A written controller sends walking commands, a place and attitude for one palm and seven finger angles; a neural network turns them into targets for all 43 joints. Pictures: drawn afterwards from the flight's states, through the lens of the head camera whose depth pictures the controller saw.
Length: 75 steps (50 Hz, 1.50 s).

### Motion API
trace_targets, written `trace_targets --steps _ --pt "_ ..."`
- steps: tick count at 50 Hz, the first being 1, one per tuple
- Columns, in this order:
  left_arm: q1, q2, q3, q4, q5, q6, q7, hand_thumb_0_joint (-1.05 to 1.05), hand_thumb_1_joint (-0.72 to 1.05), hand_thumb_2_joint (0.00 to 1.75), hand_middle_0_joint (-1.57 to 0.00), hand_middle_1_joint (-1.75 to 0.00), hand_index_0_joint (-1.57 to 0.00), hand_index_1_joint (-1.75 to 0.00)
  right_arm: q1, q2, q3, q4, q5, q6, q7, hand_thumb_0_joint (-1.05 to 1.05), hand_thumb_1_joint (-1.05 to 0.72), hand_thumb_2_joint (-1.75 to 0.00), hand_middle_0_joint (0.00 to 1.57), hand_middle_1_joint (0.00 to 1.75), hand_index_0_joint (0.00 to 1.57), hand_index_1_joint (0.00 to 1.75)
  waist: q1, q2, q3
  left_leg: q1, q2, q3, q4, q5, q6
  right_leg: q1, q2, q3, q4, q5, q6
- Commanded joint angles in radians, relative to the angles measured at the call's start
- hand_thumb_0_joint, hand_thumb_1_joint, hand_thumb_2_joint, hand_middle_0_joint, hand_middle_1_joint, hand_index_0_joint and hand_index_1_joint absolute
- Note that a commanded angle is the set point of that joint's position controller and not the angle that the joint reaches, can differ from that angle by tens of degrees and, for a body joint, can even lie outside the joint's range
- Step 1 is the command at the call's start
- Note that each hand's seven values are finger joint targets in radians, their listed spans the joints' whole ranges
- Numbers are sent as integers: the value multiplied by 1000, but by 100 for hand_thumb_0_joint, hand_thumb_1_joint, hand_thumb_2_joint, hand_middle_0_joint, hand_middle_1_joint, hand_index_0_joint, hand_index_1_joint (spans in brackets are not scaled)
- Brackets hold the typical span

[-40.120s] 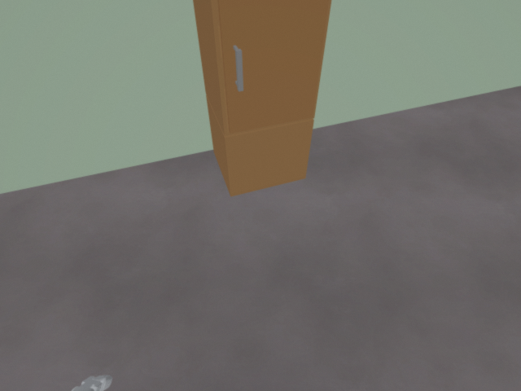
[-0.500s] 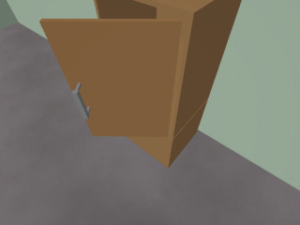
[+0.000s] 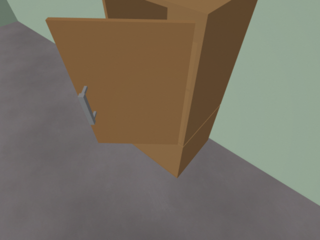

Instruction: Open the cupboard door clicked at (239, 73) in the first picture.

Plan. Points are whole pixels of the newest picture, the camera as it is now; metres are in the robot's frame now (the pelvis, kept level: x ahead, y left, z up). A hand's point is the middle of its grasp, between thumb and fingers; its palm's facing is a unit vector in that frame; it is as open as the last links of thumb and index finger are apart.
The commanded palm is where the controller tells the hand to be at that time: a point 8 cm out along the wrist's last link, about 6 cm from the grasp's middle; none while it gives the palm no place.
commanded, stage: shuffle to correct the standing spot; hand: left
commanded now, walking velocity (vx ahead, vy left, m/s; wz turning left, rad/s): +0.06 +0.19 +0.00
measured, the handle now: (88, 106) +0.55 +0.30 -0.05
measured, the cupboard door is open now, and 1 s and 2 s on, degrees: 39 39 39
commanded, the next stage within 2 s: come to a stop and stand still in 0.54 s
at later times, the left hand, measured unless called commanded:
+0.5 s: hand out of the picture +0.05 +0.23 -0.18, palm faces +0.04 -0.96 -0.29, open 7.3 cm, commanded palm none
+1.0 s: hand out of the picture +0.04 +0.31 -0.18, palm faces +0.07 -0.98 -0.21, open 7.3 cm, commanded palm none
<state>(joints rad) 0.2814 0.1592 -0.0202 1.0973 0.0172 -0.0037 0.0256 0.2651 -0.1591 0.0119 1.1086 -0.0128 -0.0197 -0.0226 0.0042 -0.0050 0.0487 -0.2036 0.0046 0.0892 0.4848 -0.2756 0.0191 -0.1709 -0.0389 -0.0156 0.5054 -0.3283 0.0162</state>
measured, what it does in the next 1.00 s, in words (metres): steps to the left: left foot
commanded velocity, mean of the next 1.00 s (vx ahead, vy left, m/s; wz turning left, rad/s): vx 0.02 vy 0.04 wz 0.03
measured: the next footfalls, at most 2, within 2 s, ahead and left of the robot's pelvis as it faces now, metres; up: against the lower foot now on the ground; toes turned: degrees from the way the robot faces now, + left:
left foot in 0.78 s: +0.08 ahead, +0.24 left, +0.00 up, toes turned +7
right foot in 1.18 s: +0.04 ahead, -0.01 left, +0.00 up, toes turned +0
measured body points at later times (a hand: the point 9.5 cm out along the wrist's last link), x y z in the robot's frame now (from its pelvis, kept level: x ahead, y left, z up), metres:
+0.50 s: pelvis +0.01 +0.03 -0.02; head +0.05 +0.01 +0.43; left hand +0.04 +0.28 -0.16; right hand +0.06 -0.20 -0.18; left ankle -0.01 +0.11 -0.73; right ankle -0.02 -0.08 -0.74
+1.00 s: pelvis +0.02 +0.11 +0.00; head +0.05 +0.14 +0.45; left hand +0.04 +0.36 -0.16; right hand +0.10 -0.12 -0.14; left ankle +0.04 +0.23 -0.74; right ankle -0.02 -0.01 -0.68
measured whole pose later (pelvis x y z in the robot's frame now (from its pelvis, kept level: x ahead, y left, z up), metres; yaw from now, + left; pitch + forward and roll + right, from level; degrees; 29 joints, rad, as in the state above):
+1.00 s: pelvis +0.02 +0.11 +0.00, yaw +3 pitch +1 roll +0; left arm 0.25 0.23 0.05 1.00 0.03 0.05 0.01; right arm 0.20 -0.14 -0.01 0.99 -0.03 -0.01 -0.03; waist 0.01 -0.05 0.04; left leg -0.31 0.04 0.07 0.50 -0.22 0.01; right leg -0.42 -0.02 -0.03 1.01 -0.45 0.02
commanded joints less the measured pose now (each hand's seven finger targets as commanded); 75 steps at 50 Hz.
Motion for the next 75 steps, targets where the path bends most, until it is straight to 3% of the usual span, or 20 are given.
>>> trace_targets --steps 1,8,16,21,23,24,30,37,38,39,41,45,50,57,58,60,66,69,71,75 --pt "73 145 42 -34 0 -12 13 0 90 90 -20 -30 -20 -30 37 -106 -23 -51 1 -2 -1 0 -90 -90 20 30 20 30 14 -20 -2 -18 68 -67 -33 113 17 -28 -106 106 -80 176 -67" --pt "75 193 77 -62 4 -2 21 0 90 90 -20 -30 -20 -30 25 -97 -37 -96 -2 17 3 0 -90 -90 20 30 20 30 16 -116 11 -83 29 -20 59 83 -10 -18 -212 189 -76 313 -120" --pt "-8 103 69 -134 5 29 24 0 90 90 -20 -30 -20 -30 82 -172 -57 -125 -8 18 -6 0 -90 -90 20 30 20 30 -5 197 -12 95 241 -248 -105 554 184 -258 -13 -47 335 -251 -26" --pt "88 93 74 -109 7 17 18 0 90 90 -20 -30 -20 -30 -31 -171 -57 -183 -9 28 0 0 -90 -90 20 30 20 30 70 79 -64 -68 171 -149 14 436 140 -25 -48 -62 103 26 -39" --pt "177 229 104 -97 20 -4 30 0 90 90 -20 -30 -20 -30 -59 -114 -61 -227 3 28 10 0 -90 -90 20 30 20 30 95 -302 -82 -363 -23 2 319 -80 5 196 -401 357 -121 436 -159" --pt "214 263 110 -98 9 -10 32 0 90 90 -20 -30 -20 -30 -90 -134 -65 -243 -9 37 8 0 -90 -90 20 30 20 30 112 -255 -81 -410 -32 -61 519 -329 -24 181 -527 430 -157 685 -256" --pt "33 226 108 -163 21 -21 28 0 90 90 -20 -30 -20 -30 -117 -93 -66 -238 -3 59 46 0 -90 -90 20 30 20 30 33 -205 -14 -406 31 -67 589 -126 -59 15 -330 60 -113 574 -166" --pt "17 243 112 -168 19 9 9 0 90 90 -20 -30 -20 -30 19 -95 -63 -186 1 24 40 0 -90 -90 20 30 20 30 -17 -169 -89 55 -20 68 26 111 -55 -141 -190 -55 64 241 -56" --pt "50 186 98 -169 12 18 7 0 90 90 -20 -30 -20 -30 81 -167 -78 -170 -2 12 32 0 -90 -90 20 30 20 30 -34 25 -155 193 87 -40 -11 255 -35 -204 -134 -92 210 66 -17" --pt "64 104 79 -189 4 29 9 0 90 90 -20 -30 -20 -30 135 -259 -97 -170 -6 2 23 0 -90 -90 20 30 20 30 -51 314 -170 175 327 -385 -110 454 63 -328 -23 -107 408 -340 36" --pt "28 113 76 -210 2 31 14 0 90 90 -20 -30 -20 -30 77 -270 -89 -193 -19 12 8 0 -90 -90 20 30 20 30 -42 173 -69 -37 409 -430 -205 265 197 -298 -41 17 564 -296 -9" --pt "61 106 75 -124 4 29 -9 0 90 90 -20 -30 -20 -30 -24 -167 -55 -177 -22 -3 -11 0 -90 -90 20 30 20 30 -1 212 -69 -45 279 -260 -173 429 132 -263 -28 26 548 -111 -2" --pt "-3 104 81 -153 8 52 -22 0 90 90 -20 -30 -20 -30 44 -199 -79 -141 -24 7 -31 0 -90 -90 20 30 20 30 -32 132 -92 57 327 -259 -164 480 156 -287 -3 14 451 -134 7" --pt "67 74 80 -133 1 30 -19 0 90 90 -20 -30 -20 -30 9 -199 -86 -135 -17 22 -17 0 -90 -90 20 30 20 30 12 132 -108 -92 250 -205 -99 206 95 14 27 -41 -21 62 -15" --pt "155 113 71 -98 7 21 19 0 90 90 -20 -30 -20 -30 -90 -218 -94 -184 13 13 -16 0 -90 -90 20 30 20 30 67 -22 -100 -85 176 -52 78 126 9 -19 -38 67 -165 162 -20" --pt "39 177 68 -168 10 -9 14 0 90 90 -20 -30 -20 -30 19 -86 -62 -205 -11 17 0 0 -90 -90 20 30 20 30 -24 -223 -101 -230 47 -41 335 -160 -32 36 -234 187 -158 578 -105" --pt "-48 157 74 -204 11 -5 25 0 90 90 -20 -30 -20 -30 34 -78 -61 -194 -10 34 9 0 -90 -90 20 30 20 30 -32 -90 -5 -150 36 -24 277 -126 -21 -129 -175 131 -196 125 -182" --pt "-38 131 61 -188 1 -1 21 0 90 90 -20 -30 -20 -30 123 -69 -49 -151 -11 17 7 0 -90 -90 20 30 20 30 -54 44 40 16 63 -89 -25 16 1 -238 -96 83 -115 -70 -113" --pt "27 85 51 -171 -7 -1 15 0 90 90 -20 -30 -20 -30 99 -127 -47 -155 -20 4 -2 0 -90 -90 20 30 20 30 -5 158 30 -97 208 -258 -147 30 79 -145 -11 8 -53 14 -53" --pt "61 89 41 -128 -1 -15 11 0 90 90 -20 -30 -20 -30 46 -92 -32 -147 -11 -2 -5 0 -90 -90 20 30 20 30 10 76 24 -150 129 -184 -149 -38 48 -27 -38 58 -110 102 -69"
